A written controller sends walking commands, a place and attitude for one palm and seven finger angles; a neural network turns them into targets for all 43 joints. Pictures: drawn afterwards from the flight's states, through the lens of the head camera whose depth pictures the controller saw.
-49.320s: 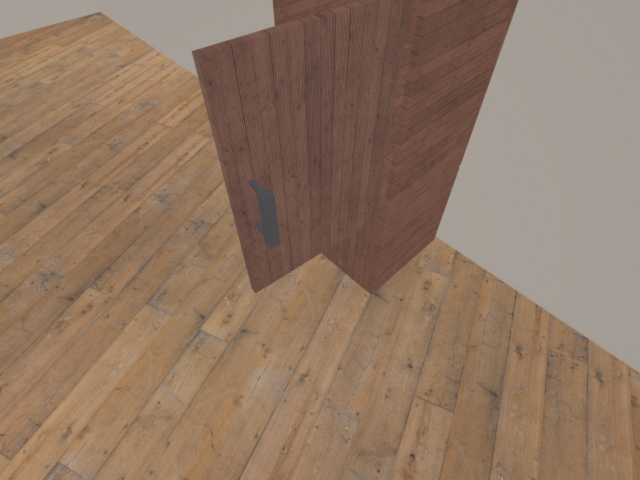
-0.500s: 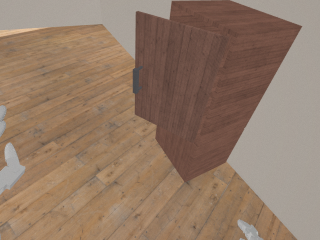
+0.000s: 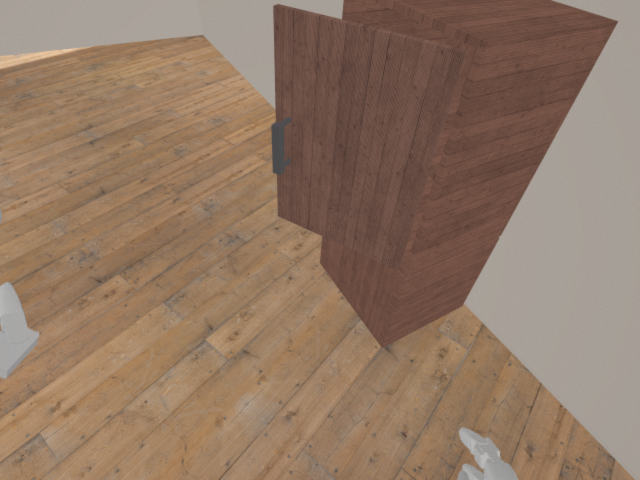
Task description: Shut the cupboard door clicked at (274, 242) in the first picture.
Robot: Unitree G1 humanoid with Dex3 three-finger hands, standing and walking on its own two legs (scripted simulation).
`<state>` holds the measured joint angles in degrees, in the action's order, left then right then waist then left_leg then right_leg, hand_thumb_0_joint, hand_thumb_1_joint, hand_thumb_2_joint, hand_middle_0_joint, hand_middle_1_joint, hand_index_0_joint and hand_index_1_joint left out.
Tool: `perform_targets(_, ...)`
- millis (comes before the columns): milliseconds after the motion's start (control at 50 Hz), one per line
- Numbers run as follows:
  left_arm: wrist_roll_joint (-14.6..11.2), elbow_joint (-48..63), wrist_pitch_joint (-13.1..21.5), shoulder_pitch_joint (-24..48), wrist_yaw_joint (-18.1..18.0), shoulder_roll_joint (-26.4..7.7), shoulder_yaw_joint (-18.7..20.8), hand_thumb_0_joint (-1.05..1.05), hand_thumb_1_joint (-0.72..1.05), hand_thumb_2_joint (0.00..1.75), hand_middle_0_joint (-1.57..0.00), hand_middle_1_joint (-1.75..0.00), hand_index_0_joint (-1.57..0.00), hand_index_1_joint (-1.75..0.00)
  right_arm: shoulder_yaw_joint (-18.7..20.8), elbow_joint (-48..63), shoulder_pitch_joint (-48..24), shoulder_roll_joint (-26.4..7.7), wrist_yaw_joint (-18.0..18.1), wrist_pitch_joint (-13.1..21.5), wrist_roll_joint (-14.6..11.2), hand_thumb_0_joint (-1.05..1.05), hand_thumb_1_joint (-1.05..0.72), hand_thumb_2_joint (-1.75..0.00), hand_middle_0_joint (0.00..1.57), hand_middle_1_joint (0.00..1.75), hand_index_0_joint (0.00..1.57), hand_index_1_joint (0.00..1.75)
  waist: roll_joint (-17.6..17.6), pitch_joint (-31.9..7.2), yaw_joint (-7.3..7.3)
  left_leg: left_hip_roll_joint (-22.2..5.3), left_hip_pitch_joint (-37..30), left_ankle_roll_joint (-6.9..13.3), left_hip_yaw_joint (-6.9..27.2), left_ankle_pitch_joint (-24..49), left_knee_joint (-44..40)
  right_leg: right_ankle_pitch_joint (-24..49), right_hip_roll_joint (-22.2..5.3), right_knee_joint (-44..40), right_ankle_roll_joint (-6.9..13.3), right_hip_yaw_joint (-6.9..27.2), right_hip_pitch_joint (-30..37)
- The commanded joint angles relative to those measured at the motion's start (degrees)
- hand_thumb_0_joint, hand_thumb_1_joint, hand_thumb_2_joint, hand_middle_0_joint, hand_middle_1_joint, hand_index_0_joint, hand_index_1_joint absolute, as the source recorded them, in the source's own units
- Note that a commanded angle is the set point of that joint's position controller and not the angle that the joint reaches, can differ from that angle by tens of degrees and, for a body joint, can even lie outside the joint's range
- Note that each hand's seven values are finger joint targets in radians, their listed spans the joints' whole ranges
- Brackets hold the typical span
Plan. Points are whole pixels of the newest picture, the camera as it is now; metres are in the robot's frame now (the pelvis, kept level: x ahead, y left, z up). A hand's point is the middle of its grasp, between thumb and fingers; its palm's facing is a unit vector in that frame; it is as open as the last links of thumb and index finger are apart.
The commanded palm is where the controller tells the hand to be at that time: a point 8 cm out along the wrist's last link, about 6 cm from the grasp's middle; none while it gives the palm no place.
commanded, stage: stop stepping back and stand still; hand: left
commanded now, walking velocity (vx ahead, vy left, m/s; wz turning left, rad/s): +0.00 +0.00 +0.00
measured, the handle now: (282, 145) +0.91 +0.11 -0.06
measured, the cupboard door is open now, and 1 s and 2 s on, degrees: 30 30 30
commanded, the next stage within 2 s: let the arm hang, fingers relaxed in 0.56 s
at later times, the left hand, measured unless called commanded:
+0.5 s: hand (76, 304) +0.25 +0.25 +0.16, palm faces +0.42 -0.79 -0.44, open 7.4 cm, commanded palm +0.18 +0.29 +0.18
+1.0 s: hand out of the picture +0.07 +0.17 -0.18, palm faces +0.05 -0.98 -0.17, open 6.9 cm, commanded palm none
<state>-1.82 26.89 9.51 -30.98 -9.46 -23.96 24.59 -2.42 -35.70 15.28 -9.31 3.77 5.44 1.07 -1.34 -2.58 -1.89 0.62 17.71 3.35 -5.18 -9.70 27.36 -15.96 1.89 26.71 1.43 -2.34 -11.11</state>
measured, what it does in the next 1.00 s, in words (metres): stands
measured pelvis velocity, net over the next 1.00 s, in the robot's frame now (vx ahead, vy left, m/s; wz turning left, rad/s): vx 0.02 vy -0.01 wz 0.02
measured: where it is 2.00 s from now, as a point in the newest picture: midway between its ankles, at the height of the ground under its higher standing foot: outside the picture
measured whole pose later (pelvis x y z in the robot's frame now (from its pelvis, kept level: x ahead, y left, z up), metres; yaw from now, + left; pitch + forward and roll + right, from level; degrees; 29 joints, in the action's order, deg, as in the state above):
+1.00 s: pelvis +0.02 -0.01 +0.00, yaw +1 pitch +0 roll -1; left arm 0.5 -51.4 -2.5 -16.7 -2.1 -10.5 1.1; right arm -1.6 -54.6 15.3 -11.9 0.3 -1.7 1.7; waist -2.8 1.9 -1.1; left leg 1.3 16.5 3.4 -3.9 -12.0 28.6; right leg -18.0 1.4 27.4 2.0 -3.6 -9.2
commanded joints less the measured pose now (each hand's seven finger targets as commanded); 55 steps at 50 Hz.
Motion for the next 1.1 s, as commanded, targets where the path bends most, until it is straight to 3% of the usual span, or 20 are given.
perform_targets(0, -0.74, 7.85, 2.14, -0.11, -0.64, -8.49, 5.87, 0.0, 0.9, 0.9, -0.2, -0.3, -0.2, -0.3, 3.74, 8.57, -6.39, -8.99, 0.79, 1.84, -0.83, 0.0, -0.9, -0.9, 0.2, 0.3, 0.2, 0.3, 4.6, -1.79, 1.16, -7.74, 4.33, -2.98, 9.59, -16.37, -10.28, -3.19, -2.87, -6.25, 0.52, 4.54, 3.46)
perform_targets(20, -0.88, 6.84, 1.91, -0.56, -0.7, -8.25, 5.71, 0.0, 0.9, 0.9, -0.2, -0.3, -0.2, -0.3, 3.79, 8.55, -6.09, -8.89, 0.86, 1.37, -0.95, 0.0, -0.9, -0.9, 0.2, 0.3, 0.2, 0.3, 2.95, -1.3, 1.07, -7.42, 3.44, -2.81, 9.41, -14.71, -8.79, -3.61, -3.6, -7.43, 0.8, 5.84, 1.66)
perform_targets(60, -0.96, 8.79, 2.1, 1.47, -0.78, -9.21, 5.77, 0.0, 0.9, 0.9, -0.2, -0.3, -0.2, -0.3, 3.73, 8.31, -6.44, -9.11, 0.95, 1.18, -1.07, 0.0, -0.9, -0.9, 0.2, 0.3, 0.2, 0.3, 3.11, -2.22, 0.8, -6.93, -0.65, -2.65, 8.9, -8.4, -6.04, -0.73, -5.0, -8.09, 1.21, 7.61, -0.95)
perform_targets(140, -0.63, 10.55, 2.66, 5.23, -1.05, -9.44, 4.68, 0.0, 0.9, 0.9, -0.2, -0.3, -0.2, -0.3, 3.29, 8.17, -7.09, -9.0, 1.75, 1.57, -1.19, 0.0, -0.9, -0.9, 0.2, 0.3, 0.2, 0.3, 5.3, -4.98, 1.25, -8.12, -4.1, -1.9, 9.66, 3.18, -6.03, 9.32, -3.92, -4.12, -0.48, 5.41, 1.25)
perform_targets(160, -0.51, 10.88, 2.6, 5.92, -1.12, -10.47, 5.43, 0.0, 0.9, 0.9, -0.2, -0.3, -0.2, -0.3, 3.37, 7.92, -7.53, -9.08, 1.85, 1.74, -1.31, 0.0, -0.9, -0.9, 0.2, 0.3, 0.2, 0.3, 5.96, -5.69, 1.37, -7.95, -4.81, -1.88, 9.2, 5.08, -5.24, 11.21, -4.31, -3.95, -0.55, 5.61, 1.63)
perform_targets(200, -0.55, 9.87, 2.54, 5.4, -1.1, -9.23, 4.21, 0.0, 0.9, 0.9, -0.2, -0.3, -0.2, -0.3, 3.27, 8.1, -7.26, -8.81, 1.82, 1.45, -1.47, 0.0, -0.9, -0.9, 0.2, 0.3, 0.2, 0.3, 5.46, -5.05, 1.38, -7.58, -4.44, -1.87, 8.62, 7.69, -3.93, 13.66, -4.82, -4.26, -0.5, 6.09, 1.97)
perform_targets(380, -1.02, 8.45, 2.81, 1.88, -0.97, -9.61, 5.36, 0.0, 0.9, 0.9, -0.2, -0.3, -0.2, -0.3, 3.59, 9.39, -7.54, -8.88, 1.35, -0.32, -1.96, 0.0, -0.9, -0.9, 0.2, 0.3, 0.2, 0.3, 4.68, -4.39, 1.32, -6.88, -3.05, -2.31, 8.0, 10.96, -1.34, 17.45, -6.44, -4.56, 0.09, 7.08, 2.46)
perform_targets(460, -1.29, 8.75, 2.72, 0.72, -0.95, -10.42, 6.24, 0.0, 0.9, 0.9, -0.2, -0.3, -0.2, -0.3, 3.77, 9.78, -7.43, -9.25, 1.34, -0.9, -2.15, 0.0, -0.9, -0.9, 0.2, 0.3, 0.2, 0.3, 4.62, -6.4, 1.33, -6.81, -4.33, -2.22, 7.26, 14.85, -0.13, 22.85, -6.71, -3.58, -0.46, 6.97, 3.48)
perform_targets(620, -1.16, 9.49, 2.32, 2.25, -0.95, -9.64, 4.71, 0.0, 0.9, 0.9, -0.2, -0.3, -0.2, -0.3, 3.56, 9.92, -7.3, -9.18, 1.55, -1.21, -2.26, 0.0, -0.9, -0.9, 0.2, 0.3, 0.2, 0.3, 4.43, -5.97, 1.32, -6.87, -4.97, -1.87, 7.09, 13.25, -0.54, 20.55, -6.38, -3.87, -0.98, 6.7, 2.58)
perform_targets(640, 1.42, -30.22, -5.87, 5.62, 6.81, 0.12, -20.25, 0.0, 0.9, 0.9, -0.2, -0.3, -0.2, -0.3, 5.45, 1.68, -12.43, -18.58, -3.45, 2.46, -3.18, 0.0, -0.9, -0.9, 0.2, 0.3, 0.2, 0.3, 4.11, 2.3, 0.39, -7.16, -2.48, -1.53, 7.32, 21.05, 7.18, 26.09, -9.76, 2.21, 0.54, 2.4, -4.38)
perform_targets(660, 2.2, -32.64, -9.92, 6.06, 8.03, 1.88, -19.03, 0.0, 0.9, 0.9, -0.2, -0.3, -0.2, -0.3, 6.79, -1.26, -6.95, -16.75, -3.69, 0.99, -1.66, 0.0, -0.9, -0.9, 0.2, 0.3, 0.2, 0.3, 2.89, -3.25, 0.54, -7.54, -5.98, -2.04, 6.99, 18.92, 5.9, 22.31, -9.19, -0.22, 1.42, 6.29, -4.53)
perform_targets(720, 2.71, -40.79, -9.96, 10.83, 8.95, 2.47, -20.4, 0.0, 0.9, 0.9, -0.2, -0.3, -0.2, -0.3, 4.9, -2.48, -4.18, -15.13, -3.48, -2.07, -0.59, 0.0, -0.9, -0.9, 0.2, 0.3, 0.2, 0.3, -5.73, -0.83, 1.25, -7.39, -3.89, -0.15, 9.12, 11.52, 4.53, 12.55, -8.22, -0.11, 1.99, 5.85, -6.01)
perform_targets(760, 2.93, -47.83, -9.77, 13.55, 8.87, 1.98, -21.27, 0.0, 0.9, 0.9, -0.2, -0.3, -0.2, -0.3, 4.32, -3.54, -4.45, -14.37, -3.48, -3.31, -0.2, 0.0, -0.9, -0.9, 0.2, 0.3, 0.2, 0.3, -10.12, 0.26, 0.96, -6.69, -4.04, -0.29, 9.62, 10.95, 3.73, 13.08, -8.77, -0.78, 2.56, 7.11, -5.3)
perform_targets(800, 2.71, -54.62, -10.17, 15.13, 8.45, 2.85, -22.14, 0.0, 0.9, 0.9, -0.2, -0.3, -0.2, -0.3, 3.57, -5.64, -3.82, -13.16, -3.47, -4.55, 0.2, 0.0, -0.9, -0.9, 0.2, 0.3, 0.2, 0.3, -8.2, 1.24, 0.87, -6.14, -4.34, -0.46, 10.08, 9.63, 1.69, 9.24, -8.88, -1.55, 2.67, 7.53, -4.64)
perform_targets(840, 2.59, -61.73, -10.49, 15.27, 8.07, 3.56, -22.79, 0.0, 0.9, 0.9, -0.2, -0.3, -0.2, -0.3, 2.91, -8.51, -3.86, -12.33, -3.45, -5.18, 0.56, 0.0, -0.9, -0.9, 0.2, 0.3, 0.2, 0.3, -2.32, 2.1, 1.43, -6.54, -3.83, -0.16, 11.37, 7.99, -2.33, 3.36, -7.41, -2.54, 1.76, 7.41, -2.83)
perform_targets(880, 2.55, -68.34, -10.35, 14.23, 7.94, 3.73, -22.94, 0.0, 0.9, 0.9, -0.2, -0.3, -0.2, -0.3, 2.54, -11.49, -3.7, -11.45, -3.29, -5.37, 0.5, 0.0, -0.9, -0.9, 0.2, 0.3, 0.2, 0.3, 3.22, 2.07, 1.88, -6.49, -3.47, -0.26, 11.35, 5.32, -4.59, 1.9, -7.16, -4.07, 1.6, 7.6, -0.36)
perform_targets(960, 2.69, -77.5, -9.87, 11.35, 7.86, 6.43, -22.0, 0.0, 0.9, 0.9, -0.2, -0.3, -0.2, -0.3, 2.77, -16.9, -1.11, -8.95, -2.42, -5.35, 0.43, 0.0, -0.9, -0.9, 0.2, 0.3, 0.2, 0.3, 9.26, 1.83, 2.29, -6.32, -3.43, -0.29, 11.25, -0.13, -6.99, 2.26, -6.95, -6.7, 2.24, 6.98, 2.52)
perform_targets(1040, 2.33, -83.7, -9.48, 10.29, 8.01, 7.04, -22.86, 0.0, 0.9, 0.9, -0.2, -0.3, -0.2, -0.3, 2.92, -21.32, 1.61, -7.88, -1.88, -5.22, -0.01, 0.0, -0.9, -0.9, 0.2, 0.3, 0.2, 0.3, 8.1, 2.42, 1.9, -6.69, -5.02, -0.31, 11.14, -0.57, -8.44, 3.43, -7.08, -8.48, 2.45, 7.04, 2.49)
perform_targets(1060, 2.35, -84.8, -9.37, 10.0, 7.98, 6.87, -22.95, 0.0, 0.9, 0.9, -0.2, -0.3, -0.2, -0.3, 3.08, -21.99, 2.33, -8.17, -1.71, -5.16, -0.22, 0.0, -0.9, -0.9, 0.2, 0.3, 0.2, 0.3, 4.97, 2.74, 1.87, -7.07, -6.02, -0.13, 11.36, 1.2, -8.27, 3.9, -6.94, -8.76, 2.41, 6.64, 2.15)
perform_targets(1080, 2.34, -86.03, -9.31, 10.0, 7.93, 7.32, -23.1, 0.0, 0.9, 0.9, -0.2, -0.3, -0.2, -0.3, 3.11, -22.93, 3.14, -8.1, -1.57, -5.05, -0.28, 0.0, -0.9, -0.9, 0.2, 0.3, 0.2, 0.3, 4.04, 3.01, 1.64, -7.36, -6.52, -0.03, 11.32, 1.75, -8.64, 4.01, -7.01, -8.93, 2.29, 6.6, 1.99)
